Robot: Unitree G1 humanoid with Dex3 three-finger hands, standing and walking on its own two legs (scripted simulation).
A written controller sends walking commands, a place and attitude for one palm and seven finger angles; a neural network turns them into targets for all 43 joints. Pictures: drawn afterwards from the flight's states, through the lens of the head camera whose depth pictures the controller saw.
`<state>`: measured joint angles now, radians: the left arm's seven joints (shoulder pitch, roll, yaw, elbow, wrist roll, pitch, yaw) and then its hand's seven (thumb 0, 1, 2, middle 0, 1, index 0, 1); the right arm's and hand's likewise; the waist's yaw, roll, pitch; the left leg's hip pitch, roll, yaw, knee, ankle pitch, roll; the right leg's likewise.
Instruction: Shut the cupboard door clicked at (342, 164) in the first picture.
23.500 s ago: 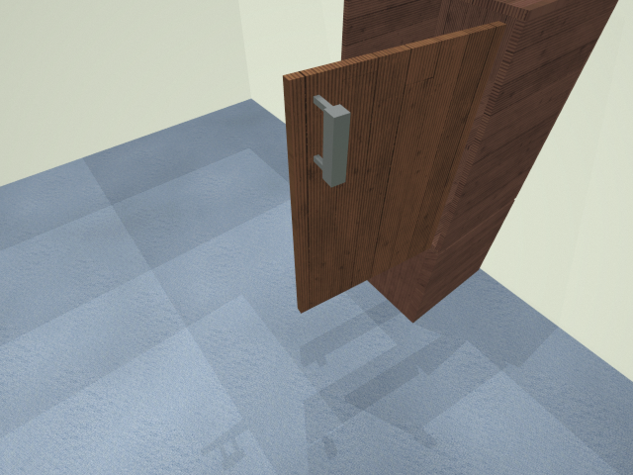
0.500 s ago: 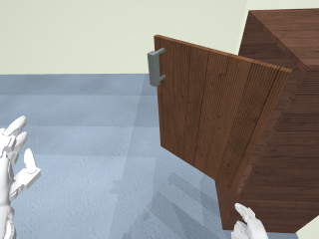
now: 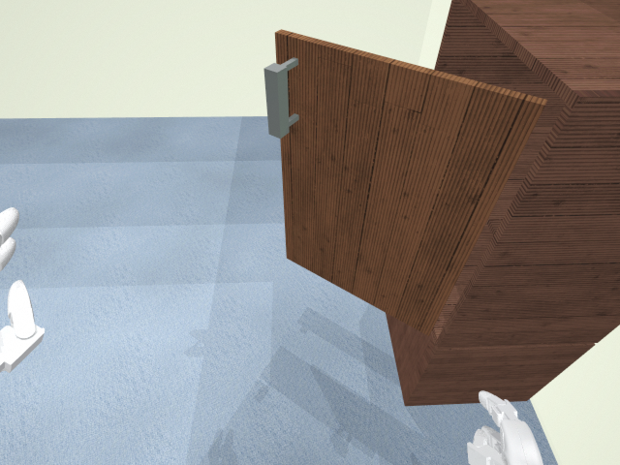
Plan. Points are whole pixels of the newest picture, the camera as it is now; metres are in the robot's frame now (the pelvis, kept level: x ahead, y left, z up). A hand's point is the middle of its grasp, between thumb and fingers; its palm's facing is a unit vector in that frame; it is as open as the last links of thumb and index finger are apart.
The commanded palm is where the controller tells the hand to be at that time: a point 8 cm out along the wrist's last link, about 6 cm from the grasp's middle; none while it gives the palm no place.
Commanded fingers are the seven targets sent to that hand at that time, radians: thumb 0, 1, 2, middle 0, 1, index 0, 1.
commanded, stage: step back with the hand held close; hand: left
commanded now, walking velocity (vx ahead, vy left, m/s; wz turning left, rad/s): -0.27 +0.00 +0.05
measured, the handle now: (285, 97) +0.66 +0.09 +0.16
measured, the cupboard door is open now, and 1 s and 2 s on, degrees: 53 53 53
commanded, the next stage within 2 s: stop stepping back and stand still in 0.88 s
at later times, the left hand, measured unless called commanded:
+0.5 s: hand out of the picture +0.09 +0.29 +0.18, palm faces +0.55 -0.71 -0.43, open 7.4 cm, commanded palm +0.03 +0.32 +0.18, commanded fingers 0.00 0.90 0.90 -0.20 -0.30 -0.20 -0.30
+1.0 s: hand out of the picture +0.02 +0.24 +0.18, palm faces +0.32 -0.85 -0.42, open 7.4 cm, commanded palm -0.06 +0.29 +0.18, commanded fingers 0.00 0.90 0.90 -0.20 -0.30 -0.20 -0.30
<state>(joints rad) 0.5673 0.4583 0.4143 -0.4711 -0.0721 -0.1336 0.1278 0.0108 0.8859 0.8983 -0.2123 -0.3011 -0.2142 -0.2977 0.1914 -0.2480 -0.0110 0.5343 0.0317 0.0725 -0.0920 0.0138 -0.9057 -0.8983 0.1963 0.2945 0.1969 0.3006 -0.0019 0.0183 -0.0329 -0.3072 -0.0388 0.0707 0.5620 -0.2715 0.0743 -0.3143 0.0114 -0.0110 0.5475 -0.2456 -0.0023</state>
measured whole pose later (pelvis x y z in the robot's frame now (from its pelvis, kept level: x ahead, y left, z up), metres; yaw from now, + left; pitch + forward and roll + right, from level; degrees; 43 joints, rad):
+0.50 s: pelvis -0.08 +0.01 -0.02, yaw +6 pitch +0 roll -1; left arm 0.49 0.40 0.46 -0.52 -0.02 -0.25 0.15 0.01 0.89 0.90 -0.21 -0.30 -0.21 -0.30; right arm 0.25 -0.23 0.00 0.60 0.00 -0.02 -0.06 0.01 -0.90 -0.90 0.20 0.30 0.20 0.30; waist 0.01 0.00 0.00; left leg -0.50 -0.03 0.09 0.75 -0.38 0.05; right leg -0.46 0.02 0.02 0.66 -0.21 0.00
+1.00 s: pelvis -0.21 +0.00 -0.02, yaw -2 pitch +3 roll -6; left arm 0.42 0.47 0.43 -0.61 -0.07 -0.27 0.10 0.01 0.89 0.90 -0.21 -0.30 -0.21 -0.30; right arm 0.06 -0.16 0.02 0.60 0.00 -0.12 -0.03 0.01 -0.90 -0.90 0.20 0.30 0.20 0.30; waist 0.02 0.01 0.04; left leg -0.60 0.14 0.16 0.36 0.14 0.05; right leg -0.03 0.09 -0.04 0.39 -0.43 0.00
